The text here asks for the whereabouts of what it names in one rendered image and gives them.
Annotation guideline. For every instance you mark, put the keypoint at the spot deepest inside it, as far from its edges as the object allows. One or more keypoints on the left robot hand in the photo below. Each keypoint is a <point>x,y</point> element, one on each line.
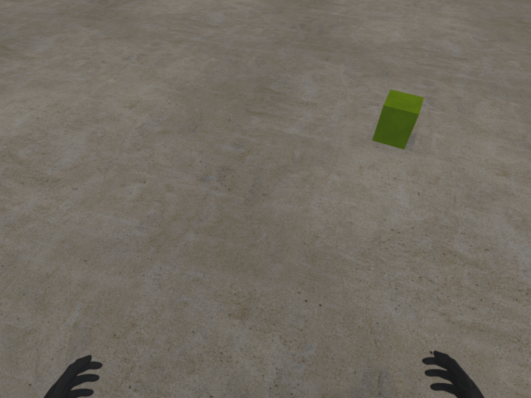
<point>69,379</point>

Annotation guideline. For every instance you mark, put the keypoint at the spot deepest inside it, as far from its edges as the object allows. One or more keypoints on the carton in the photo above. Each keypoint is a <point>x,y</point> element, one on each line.
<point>397,120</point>

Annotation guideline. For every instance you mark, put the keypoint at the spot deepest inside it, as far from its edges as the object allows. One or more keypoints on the right robot hand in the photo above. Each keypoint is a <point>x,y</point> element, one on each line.
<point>463,386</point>

